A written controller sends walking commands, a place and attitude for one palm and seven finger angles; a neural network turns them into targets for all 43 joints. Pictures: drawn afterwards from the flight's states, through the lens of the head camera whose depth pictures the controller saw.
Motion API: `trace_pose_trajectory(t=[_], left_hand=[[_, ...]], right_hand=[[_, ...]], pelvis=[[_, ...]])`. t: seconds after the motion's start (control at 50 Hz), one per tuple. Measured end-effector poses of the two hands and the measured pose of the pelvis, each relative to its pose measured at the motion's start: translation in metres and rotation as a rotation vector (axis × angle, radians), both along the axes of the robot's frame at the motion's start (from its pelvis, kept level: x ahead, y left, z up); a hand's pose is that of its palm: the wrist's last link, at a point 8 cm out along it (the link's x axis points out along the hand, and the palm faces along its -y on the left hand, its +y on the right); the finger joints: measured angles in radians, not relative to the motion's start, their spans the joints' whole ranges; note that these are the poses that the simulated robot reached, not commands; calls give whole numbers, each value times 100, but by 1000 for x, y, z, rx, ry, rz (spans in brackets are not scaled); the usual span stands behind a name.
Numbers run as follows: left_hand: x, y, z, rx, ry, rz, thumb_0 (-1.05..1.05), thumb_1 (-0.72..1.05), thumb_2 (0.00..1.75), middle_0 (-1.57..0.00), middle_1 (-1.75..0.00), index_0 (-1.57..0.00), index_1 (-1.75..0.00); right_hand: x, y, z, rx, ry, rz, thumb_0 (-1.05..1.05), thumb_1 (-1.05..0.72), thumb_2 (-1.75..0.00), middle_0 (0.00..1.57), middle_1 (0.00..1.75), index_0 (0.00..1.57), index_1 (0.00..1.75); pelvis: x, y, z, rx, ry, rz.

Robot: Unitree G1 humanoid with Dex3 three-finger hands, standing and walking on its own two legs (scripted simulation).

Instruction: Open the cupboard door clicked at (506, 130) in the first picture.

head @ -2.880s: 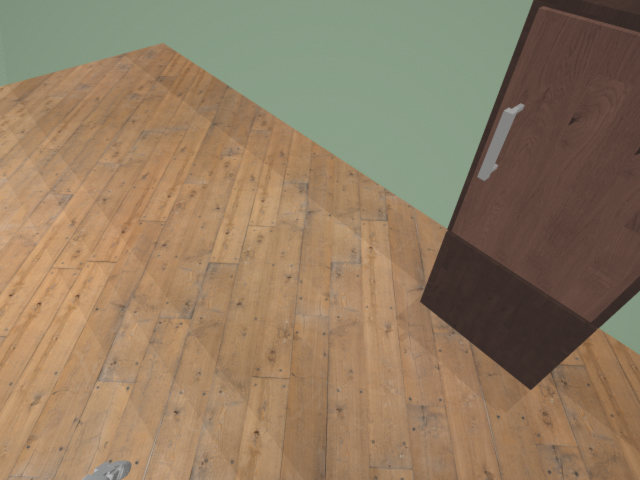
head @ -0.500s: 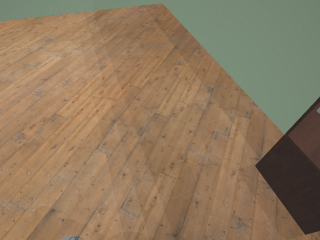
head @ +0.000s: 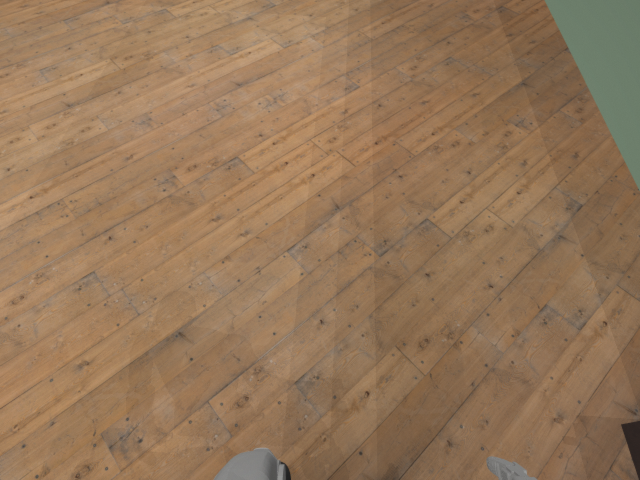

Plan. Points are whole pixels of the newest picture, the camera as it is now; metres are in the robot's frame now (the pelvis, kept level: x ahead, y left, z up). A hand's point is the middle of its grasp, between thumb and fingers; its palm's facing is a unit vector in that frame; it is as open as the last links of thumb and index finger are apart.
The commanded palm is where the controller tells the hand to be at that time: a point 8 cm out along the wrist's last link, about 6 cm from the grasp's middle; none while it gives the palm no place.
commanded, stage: turn to face it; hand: left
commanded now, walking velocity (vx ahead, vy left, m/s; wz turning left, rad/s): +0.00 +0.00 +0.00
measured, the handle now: out of the picture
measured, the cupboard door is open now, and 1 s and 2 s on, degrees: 0 0 0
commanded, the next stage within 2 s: none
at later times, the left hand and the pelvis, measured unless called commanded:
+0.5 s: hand (223, 463) +0.14 +0.14 -0.14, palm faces -0.06 -0.97 -0.25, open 7.3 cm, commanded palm none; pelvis +0.06 -0.04 +0.01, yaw -7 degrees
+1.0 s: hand (200, 393) +0.23 +0.19 -0.15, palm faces -0.36 -0.91 -0.21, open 7.4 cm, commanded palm none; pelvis +0.07 +0.02 +0.03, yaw -26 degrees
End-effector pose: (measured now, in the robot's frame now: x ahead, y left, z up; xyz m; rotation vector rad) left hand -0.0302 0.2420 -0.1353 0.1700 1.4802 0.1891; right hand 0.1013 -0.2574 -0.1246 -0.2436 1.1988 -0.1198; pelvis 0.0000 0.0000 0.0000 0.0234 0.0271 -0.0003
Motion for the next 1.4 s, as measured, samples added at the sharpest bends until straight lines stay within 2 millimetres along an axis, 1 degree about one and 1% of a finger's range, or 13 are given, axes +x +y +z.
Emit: trace_pose_trajectory(t=[0.06, 0.14, 0.28, 0.42, 0.56, 0.64, 0.72, 0.86, 0.9, 1.02, 1.14, 1.24, 1.4], left_hand=[[15, 13, -3, 15, -2, 28, 0, 91, 90, -20, -30, -21, -30], [59, 22, 7, 36, -96, 19, 1, 91, 90, -20, -30, -20, -29], [128, 2, 22, 30, -233, -37, 0, 91, 90, -20, -30, -20, -29], [163, -38, 18, 29, -250, -134, 0, 91, 90, -20, -30, -20, -29], [169, -58, 28, 6, -211, -165, 0, 91, 90, -20, -30, -20, -29], [176, -56, 28, -9, -187, -210, 0, 91, 90, -20, -30, -21, -30], [188, -46, 24, -19, -181, -254, 0, 91, 90, -20, -30, -21, -30], [223, -15, 6, -42, -207, -333, 0, 91, 90, -20, -30, -21, -30], [236, -8, 4, -50, -213, -360, 0, 91, 90, -20, -30, -20, -29], [273, 1, 18, -63, -246, -463, 0, 91, 90, -20, -30, -20, -29], [294, -13, 23, -68, -239, -556, 0, 91, 90, -20, -30, -20, -29], [308, -51, 24, -89, -238, -663, 0, 91, 90, -20, -30, -20, -29], [323, -138, 28, -110, -353, -856, 0, 91, 90, -20, -30, -20, -29]], right_hand=[[28, 11, 8, -2, -51, 27, 0, -91, -90, 20, 30, 20, 30], [45, 19, 22, -13, -85, 31, 0, -91, -90, 20, 30, 20, 30], [51, 20, 20, 41, -102, -18, 0, -90, -90, 20, 30, 20, 30], [32, -14, -14, 90, -61, -151, 0, -90, -90, 20, 30, 20, 30], [-5, -47, 1, 34, 48, -227, 0, -91, -90, 20, 30, 20, 30], [-18, -57, 12, -7, 52, -278, 0, -91, -90, 20, 30, 20, 30], [-24, -55, 20, -41, 32, -320, 0, -91, -90, 20, 30, 20, 30], [-29, -23, 31, -87, -54, -386, 0, -91, -90, 20, 30, 20, 30], [-37, -8, 35, -89, -66, -408, 0, -91, -90, 20, 30, 20, 30], [-69, 29, 44, -68, -39, -497, 0, -90, -90, 20, 30, 20, 30], [-104, 51, 39, -36, -17, -608, 0, -90, -90, 20, 30, 20, 30], [-148, 63, 28, 1, 39, -717, 0, -90, -90, 20, 30, 20, 30], [-232, 60, -8, 60, 132, -884, 0, -90, -90, 20, 30, 20, 30]], pelvis=[[10, 3, 2, 4, -10, 14], [23, 2, 14, -8, -25, 19], [48, -10, 20, -12, -59, -23], [64, -37, 3, -9, -72, -106], [64, -46, 19, -4, -43, -160], [65, -43, 23, -6, -27, -206], [65, -34, 23, -19, -20, -251], [65, -1, 14, -43, -12, -340], [64, 8, 15, -39, -23, -372], [67, 23, 27, -68, -27, -463], [66, 29, 29, -73, -23, -545], [58, 24, 26, -67, -17, -618], [37, -1, 6, -42, -17, -730]])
